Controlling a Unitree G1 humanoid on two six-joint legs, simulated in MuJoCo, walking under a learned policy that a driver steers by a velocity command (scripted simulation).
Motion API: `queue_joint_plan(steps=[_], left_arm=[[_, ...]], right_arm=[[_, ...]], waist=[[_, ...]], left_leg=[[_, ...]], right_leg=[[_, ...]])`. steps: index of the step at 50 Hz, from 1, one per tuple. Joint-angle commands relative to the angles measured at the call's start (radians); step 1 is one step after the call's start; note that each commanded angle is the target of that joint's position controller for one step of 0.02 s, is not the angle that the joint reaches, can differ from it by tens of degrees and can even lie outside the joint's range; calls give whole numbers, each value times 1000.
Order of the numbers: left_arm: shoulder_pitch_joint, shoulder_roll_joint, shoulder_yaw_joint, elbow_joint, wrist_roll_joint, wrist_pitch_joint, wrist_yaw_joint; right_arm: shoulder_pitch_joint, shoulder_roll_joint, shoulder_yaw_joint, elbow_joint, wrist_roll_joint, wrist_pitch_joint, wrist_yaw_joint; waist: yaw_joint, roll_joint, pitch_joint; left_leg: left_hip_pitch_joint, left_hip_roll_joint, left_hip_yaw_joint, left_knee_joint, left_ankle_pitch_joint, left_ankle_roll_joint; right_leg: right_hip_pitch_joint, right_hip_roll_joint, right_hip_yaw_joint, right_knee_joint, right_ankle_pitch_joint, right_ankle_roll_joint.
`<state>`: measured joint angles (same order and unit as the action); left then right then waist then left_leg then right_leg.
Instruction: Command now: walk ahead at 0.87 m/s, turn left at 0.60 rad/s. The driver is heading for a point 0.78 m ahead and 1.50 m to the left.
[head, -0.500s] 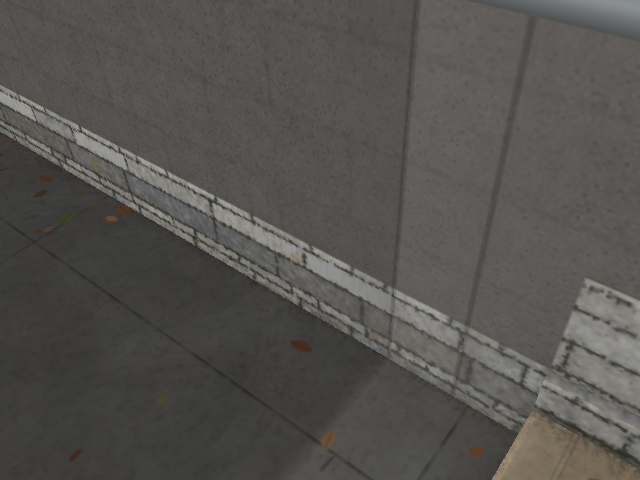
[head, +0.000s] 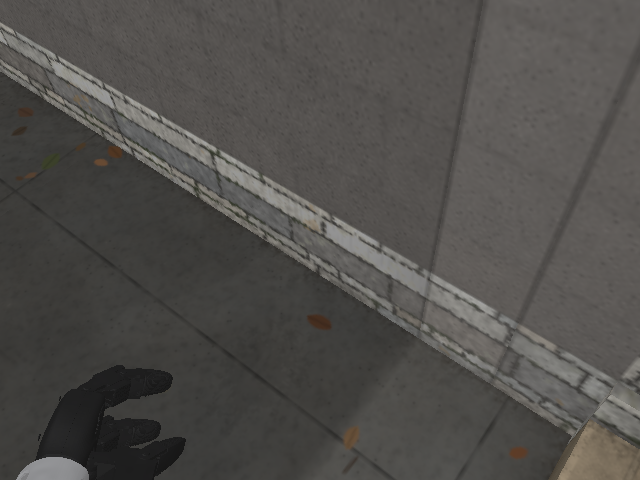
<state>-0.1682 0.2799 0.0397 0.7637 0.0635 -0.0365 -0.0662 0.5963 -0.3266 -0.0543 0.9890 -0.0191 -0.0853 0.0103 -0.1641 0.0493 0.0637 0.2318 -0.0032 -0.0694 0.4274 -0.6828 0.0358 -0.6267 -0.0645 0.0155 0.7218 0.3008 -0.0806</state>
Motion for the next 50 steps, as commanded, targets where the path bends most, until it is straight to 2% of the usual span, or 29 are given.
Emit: queue_joint_plan(steps=[1,2,3,4,5,6,7,8,9,10,11,13,15,17,18,21,23,24,25,26,27,28,30,35,38,39,45,47,50], left_arm=[[-109,80,30,-55,-5,-62,12],[67,55,25,9,-1,-59,13],[175,57,32,38,1,-49,15],[344,60,40,96,9,-44,14],[490,100,62,166,43,-56,21],[620,162,85,210,39,-47,46],[666,173,68,234,44,-60,51],[532,166,54,201,47,-94,66],[544,244,92,198,21,-78,111],[637,187,91,255,-20,-65,150],[649,205,94,273,-22,-74,163],[684,108,78,301,-50,-81,197],[526,81,61,252,-43,-99,183],[393,130,62,212,-37,-106,171],[410,126,58,217,-56,-101,170],[485,207,71,206,-97,-91,156],[483,275,81,181,-80,-52,153],[459,277,84,170,-67,-21,145],[475,252,79,163,-38,5,127],[540,169,55,118,-18,15,102],[453,169,47,26,-4,-5,103],[420,152,36,16,15,-22,110],[347,149,24,2,17,-39,110],[306,121,18,3,2,10,140],[52,99,3,-87,-30,-5,141],[23,101,9,-86,-18,-6,128],[-143,82,-9,-129,-35,-26,95],[-7,95,-14,-101,-73,-33,102],[234,224,29,-61,-69,-36,115]], right_arm=[[107,3,11,46,19,-17,12],[50,-92,-3,70,16,7,2],[32,-112,-8,71,19,19,-3],[-93,-184,-29,53,5,16,-1],[-218,-189,-42,38,-18,8,-15],[-416,-184,-52,-11,-38,2,-24],[-441,-85,-38,-32,-31,-9,-29],[-166,-12,-15,-32,90,-14,-14],[-111,-42,-6,-11,33,44,9],[-286,-104,-22,-45,-58,74,59],[-288,-64,-18,-70,-55,80,83],[-485,-8,8,-154,-65,107,122],[-559,-30,20,-215,-48,115,154],[-499,-19,27,-214,-37,114,199],[-533,-25,28,-226,-31,114,205],[-541,37,63,-247,-19,120,186],[-337,-4,46,-199,-15,123,153],[-180,-75,9,-154,10,126,120],[-88,-149,-33,-99,28,116,90],[-220,-265,-78,-161,23,123,59],[-264,-348,-101,-184,7,140,53],[-317,-304,-95,-206,7,134,37],[-339,-205,-76,-190,2,99,19],[-382,-94,-33,-177,-7,31,41],[-231,-129,-47,-153,6,5,53],[-201,-130,-45,-140,29,-7,48],[-67,-148,-55,-119,10,-12,16],[-125,-118,-52,-154,23,10,34],[-148,-195,-74,-133,22,-9,44]], waist=[[-17,-126,68],[58,-81,-26],[106,-129,-95],[234,-144,-163],[334,-246,-128],[456,-173,-82],[418,-170,-43],[203,-234,-208],[175,-224,-345],[206,-3,-155],[187,-114,-186],[206,-145,-124],[137,-124,9],[45,-140,86],[39,-118,87],[4,-101,65],[-91,-151,-100],[-152,-199,-172],[-131,-147,-204],[-40,188,-147],[7,198,-226],[57,6,-187],[120,-155,-75],[169,-114,-54],[73,-103,-4],[55,-78,4],[-30,-27,21],[22,119,-23],[162,82,-129]], left_leg=[[-235,61,-128,56,521,129],[-248,52,-107,241,754,130],[-385,6,-91,439,738,105],[-554,6,-96,634,793,93],[-744,-12,-143,887,289,100],[-748,-64,-155,1029,107,126],[-872,-35,-138,1116,88,148],[-1055,38,-108,914,293,124],[-1045,41,-29,969,262,99],[-1039,38,-22,949,315,74],[-1080,40,-23,955,341,53],[-1152,198,-91,885,438,41],[-1022,214,-89,696,545,38],[-873,181,-33,483,693,72],[-833,124,45,431,750,90],[-650,26,213,258,829,147],[-381,-31,230,317,687,162],[-215,-84,258,383,547,164],[-16,-126,188,342,366,191],[15,80,-293,42,81,415],[1,215,-847,-194,-179,514],[-114,220,-833,-275,-297,426],[-379,143,-720,-272,-102,338],[-684,31,-552,-228,255,299],[-539,44,-581,-272,264,268],[-491,35,-542,-268,287,245],[-209,54,-568,-193,629,179],[-313,-19,-513,-145,739,149],[-403,-35,-508,101,1022,117]], right_leg=[[221,42,-21,-273,63,60],[459,73,-50,-299,-62,66],[671,58,-35,-347,-46,93],[922,44,-22,-380,14,76],[1060,-67,79,-421,79,61],[981,-103,36,-405,11,70],[996,-115,26,-284,253,131],[1203,-259,154,-212,360,67],[1182,-366,359,-202,485,-44],[1009,-241,212,-268,487,28],[1019,-299,227,-238,563,5],[888,-382,192,-312,246,-4],[612,-342,75,-431,87,10],[455,-283,-122,-487,127,15],[464,-228,-204,-486,118,45],[505,-195,-344,-419,419,63],[519,-256,-332,-109,667,41],[482,-272,-300,116,745,36],[317,-230,-251,384,331,47],[-19,31,-279,903,-601,127],[-178,155,-75,1102,-867,127],[-139,55,56,975,-780,69],[-23,-9,69,756,-772,65],[150,-81,113,436,-663,159],[13,-48,124,174,-393,175],[-2,-35,108,101,-345,167],[-93,46,96,-138,-274,148],[185,60,53,-256,-307,141],[608,94,30,-271,-461,113]])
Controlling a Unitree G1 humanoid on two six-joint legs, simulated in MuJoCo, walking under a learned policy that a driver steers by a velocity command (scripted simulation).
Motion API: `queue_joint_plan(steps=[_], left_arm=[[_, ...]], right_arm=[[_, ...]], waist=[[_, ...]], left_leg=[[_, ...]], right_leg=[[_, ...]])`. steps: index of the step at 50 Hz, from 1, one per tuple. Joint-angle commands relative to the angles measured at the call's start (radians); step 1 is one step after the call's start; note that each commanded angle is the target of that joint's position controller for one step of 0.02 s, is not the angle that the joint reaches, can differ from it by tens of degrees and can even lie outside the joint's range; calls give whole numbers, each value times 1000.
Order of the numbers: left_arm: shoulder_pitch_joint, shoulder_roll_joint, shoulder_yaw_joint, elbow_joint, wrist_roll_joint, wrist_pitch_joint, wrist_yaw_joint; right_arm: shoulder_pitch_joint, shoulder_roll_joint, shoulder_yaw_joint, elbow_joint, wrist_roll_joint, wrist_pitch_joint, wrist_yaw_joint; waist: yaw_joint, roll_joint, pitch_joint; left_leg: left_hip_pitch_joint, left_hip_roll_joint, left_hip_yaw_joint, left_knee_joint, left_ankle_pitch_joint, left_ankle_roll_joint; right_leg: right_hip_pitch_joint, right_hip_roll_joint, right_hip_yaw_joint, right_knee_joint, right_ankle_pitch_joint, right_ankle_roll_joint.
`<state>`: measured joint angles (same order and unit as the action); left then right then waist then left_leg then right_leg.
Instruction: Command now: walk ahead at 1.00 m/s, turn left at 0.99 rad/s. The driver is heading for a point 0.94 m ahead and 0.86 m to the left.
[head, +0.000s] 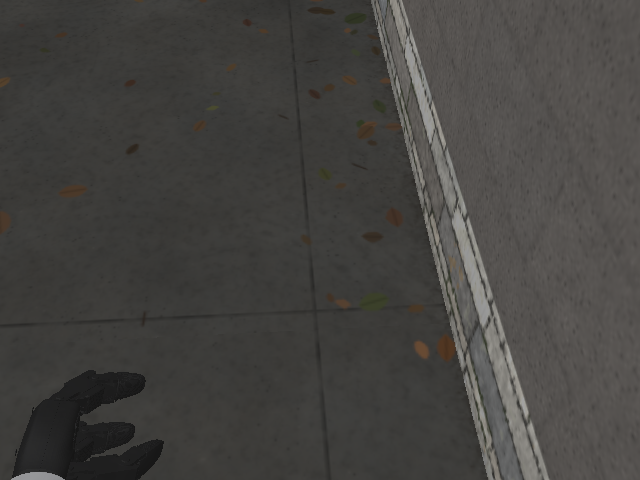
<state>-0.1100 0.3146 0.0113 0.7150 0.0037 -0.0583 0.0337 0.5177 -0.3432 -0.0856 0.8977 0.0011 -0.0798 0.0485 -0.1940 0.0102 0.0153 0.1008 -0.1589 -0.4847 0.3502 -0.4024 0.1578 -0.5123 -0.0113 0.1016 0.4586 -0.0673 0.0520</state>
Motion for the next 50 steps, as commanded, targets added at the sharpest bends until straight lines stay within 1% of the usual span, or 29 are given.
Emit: queue_joint_plan(steps=[1,2,3,5,6,8,9,11,14,17,19,20,22,23,24,25,26,27,29,31,33,39,41,42,43,44,45,46,50], left_arm=[[342,266,83,23,-2,-26,29],[544,350,120,40,36,-38,42],[495,367,122,67,30,-36,42],[362,140,72,55,0,-37,27],[337,77,47,70,18,-33,15],[452,88,35,141,21,-35,23],[531,77,33,168,16,-36,9],[561,42,23,182,-2,-63,-3],[494,82,32,154,-5,-99,2],[471,75,30,121,6,-89,-5],[509,126,34,117,-5,-83,-3],[564,146,35,137,-11,-70,2],[543,223,51,135,-15,-38,4],[443,234,67,111,-5,-24,0],[380,158,62,83,11,-15,-18],[511,41,32,-13,16,-34,-13],[439,78,30,-84,-14,-57,-13],[405,95,32,-72,-5,-73,-9],[360,82,34,-43,32,-53,-12],[375,67,31,-47,53,0,-12],[245,55,27,-115,40,1,-18],[235,46,30,-96,-23,1,-28],[582,152,80,0,-16,-1,-13],[780,232,101,49,8,-11,2],[709,253,93,28,38,-23,0],[458,207,94,-27,43,-24,-7],[347,100,75,-54,36,-20,-11],[343,70,67,-39,35,-15,-17],[516,-6,34,111,32,-44,-25]], right_arm=[[-95,-186,-47,-40,-3,-9,1],[-101,-59,-9,-84,18,-10,-16],[-77,25,21,-143,18,8,-13],[-191,-83,5,-120,-32,41,8],[-245,-83,4,-112,-44,45,9],[-343,-12,25,-158,-55,63,13],[-339,39,33,-159,-30,77,11],[-348,78,47,-178,-45,108,4],[-496,45,54,-268,-69,125,5],[-566,16,53,-294,-55,107,36],[-590,20,56,-288,-32,97,43],[-539,15,56,-271,-13,98,40],[-273,-62,25,-190,-30,89,15],[-87,-106,-1,-120,-21,73,-2],[-80,-165,-34,-81,1,77,-31],[-169,-271,-35,-129,-34,80,-27],[-106,-273,-47,-129,-49,91,-40],[-120,-198,-36,-88,-37,77,-47],[-215,-116,-8,-70,-57,38,-47],[-251,-80,10,-75,-28,18,-59],[-294,-98,8,-87,-11,7,-59],[-222,-167,-26,-82,-5,9,-33],[-245,-217,-40,-74,-22,-2,-22],[-290,-87,-11,-104,-29,-18,-23],[-267,22,15,-195,19,-31,-22],[-173,-1,25,-176,17,-20,-26],[-220,-54,17,-141,-16,0,-18],[-286,-45,13,-147,-32,13,-4],[-375,65,41,-202,-50,41,33]], waist=[[286,48,-155],[344,-101,-305],[251,-417,-414],[245,-147,-231],[239,-33,-146],[258,-74,-16],[247,-134,-4],[198,-153,56],[142,-127,165],[134,-104,168],[139,-81,105],[108,-112,50],[-32,-174,-80],[-117,-191,-111],[-74,51,-44],[127,110,-182],[48,54,-344],[78,-23,-141],[174,-56,69],[237,-35,102],[243,1,140],[235,15,20],[426,-77,-151],[489,-251,-254],[362,-580,-344],[213,-532,-297],[225,-319,-186],[237,-181,-88],[203,-130,55]], left_leg=[[-391,47,18,458,635,-25],[-604,-11,153,761,345,-55],[-797,-30,264,964,-114,-44],[-852,125,328,1064,122,-12],[-859,161,355,993,170,-27],[-919,179,379,980,214,-41],[-942,169,409,1053,172,-34],[-993,183,416,1140,110,-43],[-1024,193,415,1031,270,-78],[-840,163,569,811,357,-54],[-544,60,704,620,357,-12],[-421,30,708,576,344,11],[-135,-10,672,481,241,50],[74,50,566,288,292,96],[186,109,403,186,325,145],[344,303,52,340,757,219],[419,396,-263,75,328,351],[212,387,-289,-61,84,308],[-130,307,-177,-68,138,260],[-391,252,-72,-112,132,225],[-582,205,3,-178,150,198],[-514,140,79,2,381,72],[-512,75,148,481,599,18],[-665,-14,205,885,271,-3],[-810,-80,238,1108,-104,-1],[-859,44,297,1161,20,18],[-860,127,353,1134,107,12],[-852,163,382,1077,148,-15],[-932,184,328,979,182,-39]], right_leg=[[689,-79,41,-35,-236,-33],[961,-343,332,-58,-591,-91],[979,-557,830,-202,-851,-186],[719,-448,563,-140,-660,-200],[631,-392,368,-119,-471,-184],[606,-309,158,-160,-252,-117],[625,-302,102,-130,-146,-108],[520,-298,27,-134,-105,-111],[339,-318,-110,-219,35,-78],[262,-242,-310,-266,328,-67],[258,-206,-403,-189,888,-53],[321,-228,-408,-66,1086,-69],[347,-275,-360,356,1261,-98],[211,-222,-317,670,932,-105],[-67,-37,-324,1116,-179,-79],[-298,-47,-203,1297,-480,-61],[-380,-18,-48,1273,-413,-48],[-416,-73,-13,1130,-376,-61],[-337,-107,6,980,-430,-54],[-202,-138,35,812,-454,-18],[-71,-145,9,575,-296,13],[374,-7,-68,148,19,26],[709,18,-101,138,-164,19],[890,-149,92,115,-442,7],[876,-382,600,-138,-609,-21],[726,-435,796,-228,-821,-85],[591,-396,641,-190,-863,-109],[464,-346,454,-166,-708,-109],[360,-285,213,-194,-379,-130]])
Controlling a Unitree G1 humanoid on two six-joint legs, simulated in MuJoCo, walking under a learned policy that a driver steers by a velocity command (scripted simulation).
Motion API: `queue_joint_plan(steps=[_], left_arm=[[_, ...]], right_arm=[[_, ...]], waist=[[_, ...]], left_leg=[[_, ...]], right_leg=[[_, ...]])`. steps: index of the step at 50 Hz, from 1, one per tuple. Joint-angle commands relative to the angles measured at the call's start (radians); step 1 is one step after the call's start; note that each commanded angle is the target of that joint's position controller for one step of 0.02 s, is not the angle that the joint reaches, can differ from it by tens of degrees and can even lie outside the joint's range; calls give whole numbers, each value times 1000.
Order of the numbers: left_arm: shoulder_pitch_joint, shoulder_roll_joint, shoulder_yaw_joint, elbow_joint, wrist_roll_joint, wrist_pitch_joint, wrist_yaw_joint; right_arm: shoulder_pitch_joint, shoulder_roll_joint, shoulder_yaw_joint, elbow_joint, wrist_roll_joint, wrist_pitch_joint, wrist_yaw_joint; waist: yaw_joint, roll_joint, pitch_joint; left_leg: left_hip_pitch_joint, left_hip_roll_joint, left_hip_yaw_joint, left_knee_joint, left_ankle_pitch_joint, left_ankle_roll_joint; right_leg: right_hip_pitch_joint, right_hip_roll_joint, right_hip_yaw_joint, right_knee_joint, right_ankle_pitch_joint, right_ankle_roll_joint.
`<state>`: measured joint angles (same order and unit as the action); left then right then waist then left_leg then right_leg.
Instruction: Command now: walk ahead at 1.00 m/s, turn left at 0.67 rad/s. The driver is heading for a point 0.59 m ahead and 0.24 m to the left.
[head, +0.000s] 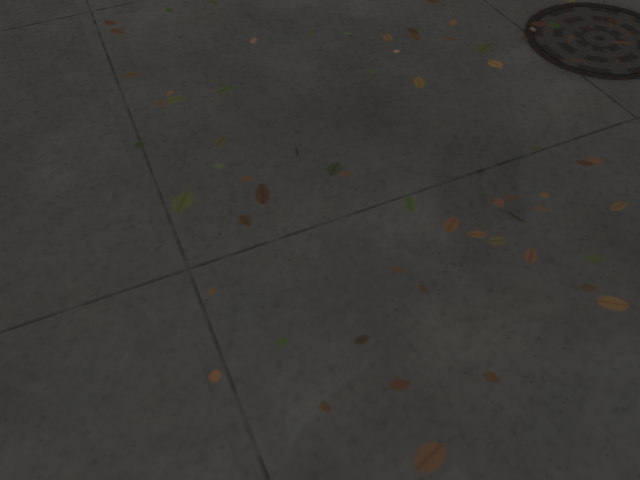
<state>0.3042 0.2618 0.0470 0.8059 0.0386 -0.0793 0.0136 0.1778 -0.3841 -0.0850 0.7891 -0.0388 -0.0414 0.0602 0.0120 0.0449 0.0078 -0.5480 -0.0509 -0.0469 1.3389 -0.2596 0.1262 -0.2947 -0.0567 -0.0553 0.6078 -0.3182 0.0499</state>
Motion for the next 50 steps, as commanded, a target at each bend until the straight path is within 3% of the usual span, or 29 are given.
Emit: queue_joint_plan(steps=[1,4,5,7,9,11,12,13,14,15,16,17,18,21,24,27,29,31,33,34,35,36,37,39,40,42,45,47,50], left_arm=[[105,48,-4,27,-6,-31,-5],[86,80,-4,43,-3,-50,-11],[85,124,9,39,2,-56,-17],[128,129,8,66,-17,-59,-22],[182,148,3,103,-32,-38,-21],[218,211,14,125,-20,-24,-14],[187,244,22,118,-17,-12,-7],[142,251,25,96,-23,2,-1],[139,166,9,61,-9,7,-9],[208,42,-10,5,-29,-3,-29],[108,133,7,-40,-33,-15,-23],[27,125,5,-55,-38,-20,-21],[21,102,-5,-52,-31,-20,-23],[55,68,-13,-37,6,24,-47],[-159,66,-19,-127,21,36,-59],[-232,26,-44,-154,4,10,-71],[-256,28,-45,-154,-9,0,-68],[-237,66,-36,-147,-2,1,-53],[-18,123,-14,-75,14,-12,-32],[126,148,-4,-27,22,-22,-23],[213,242,16,-1,34,-26,-14],[224,259,25,-4,24,-22,-33],[173,205,28,-40,-24,-2,-35],[-31,69,-11,-44,-30,3,-21],[-22,44,-22,-29,-31,-1,-12],[-23,46,-29,3,-24,1,-7],[-87,74,-29,16,-4,-10,-24],[-75,78,-25,31,-11,-4,-35],[-86,88,-20,37,-25,24,-41]], right_arm=[[-51,102,42,-103,-11,5,22],[-123,67,49,-149,-8,10,31],[-175,45,46,-174,-19,8,40],[-253,65,60,-195,-15,-3,56],[-275,60,62,-199,-14,-5,44],[-191,39,55,-179,-15,-11,19],[-14,13,42,-132,-9,-12,4],[210,-28,22,-53,0,-12,-11],[319,-108,-6,-12,-12,-10,-33],[258,-182,-19,-42,-13,-9,-48],[264,-169,-25,-41,-3,-8,-56],[225,-119,-18,-15,3,-17,-63],[196,-75,-10,-1,9,-29,-62],[144,19,22,13,14,-57,-67],[209,22,25,48,38,-72,-61],[188,3,21,58,48,-82,-53],[270,-12,21,99,64,-94,-48],[295,-33,20,123,58,-91,-56],[268,-76,9,127,40,-73,-72],[230,-85,6,121,43,-66,-80],[298,-4,20,104,47,-61,-86],[523,104,43,128,122,-48,-97],[477,-6,28,146,81,-44,-102],[261,16,39,93,43,-36,-89],[206,34,40,79,23,-21,-80],[255,89,52,96,3,21,-66],[253,130,71,92,15,40,-64],[214,116,74,101,19,46,-65],[149,102,74,102,11,52,-62]], waist=[[-14,-143,68],[-61,-122,88],[-53,-89,110],[-27,-60,137],[-16,-78,147],[-66,-135,34],[-152,-189,-72],[-256,-180,-175],[-252,-67,-268],[-109,159,-358],[-155,74,-349],[-129,6,-172],[-84,-46,-63],[19,-37,11],[-2,-31,129],[7,-51,152],[-31,-32,104],[-25,-10,60],[80,21,-53],[161,15,-98],[141,-134,-214],[55,-356,-509],[79,-159,-595],[25,-73,-249],[21,-66,-160],[-33,-61,-119],[-87,-128,-130],[-69,-176,-144],[-64,-163,-108]], left_leg=[[-308,68,-129,-46,75,-8],[-258,64,-97,-244,149,-4],[-201,75,-40,-368,175,-5],[-67,58,72,-539,239,15],[-38,38,132,-647,188,36],[136,-47,199,-686,104,58],[313,-70,182,-697,43,72],[584,-63,141,-789,67,91],[855,117,-89,-767,-178,97],[1004,369,-618,-917,-412,150],[994,377,-738,-1039,-352,182],[867,349,-572,-1049,-194,182],[689,313,-466,-1070,-71,167],[422,228,-306,-1156,-4,137],[356,173,-243,-1260,63,164],[261,87,-44,-1217,642,100],[321,110,-46,-1222,749,59],[454,119,-50,-1136,866,21],[507,114,-52,-854,996,-22],[470,80,-30,-632,889,-44],[327,-16,25,-255,338,-69],[68,-149,-58,220,-400,-119],[49,-105,-152,227,-290,-102],[-29,4,-86,39,-211,-111],[1,27,-82,-40,-197,-110],[174,36,-54,-154,-170,-121],[281,46,-10,-417,-94,-117],[333,52,21,-538,33,-116],[413,56,38,-672,133,-113]], right_leg=[[147,-244,334,-363,-62,-137],[100,-242,160,-463,111,-156],[70,-241,94,-532,147,-157],[59,-202,-7,-626,262,-164],[211,-207,-76,-567,585,-166],[339,-218,-127,-352,1157,-163],[338,-222,-137,-138,1303,-163],[234,-187,-148,139,1223,-145],[-31,-121,-114,496,613,-143],[-347,29,-22,810,-140,-108],[-482,39,101,887,-83,-136],[-546,-10,100,842,-1,-139],[-496,-45,100,759,21,-132],[-350,-95,115,605,7,-97],[-446,-111,58,411,79,-43],[-224,-35,-23,63,388,-46],[-89,23,-47,-31,595,-82],[-38,76,-55,-86,585,-117],[175,121,-33,-96,521,-139],[307,58,10,-166,641,-150],[518,-166,140,-12,1234,-198],[848,-487,542,58,1630,-411],[775,-421,556,-27,1495,-410],[438,-299,350,-167,1092,-347],[308,-263,293,-211,1075,-321],[70,-229,206,-284,1022,-318],[-47,-169,78,-299,1031,-293],[-53,-138,53,-304,863,-263],[-130,-134,86,-315,396,-224]])
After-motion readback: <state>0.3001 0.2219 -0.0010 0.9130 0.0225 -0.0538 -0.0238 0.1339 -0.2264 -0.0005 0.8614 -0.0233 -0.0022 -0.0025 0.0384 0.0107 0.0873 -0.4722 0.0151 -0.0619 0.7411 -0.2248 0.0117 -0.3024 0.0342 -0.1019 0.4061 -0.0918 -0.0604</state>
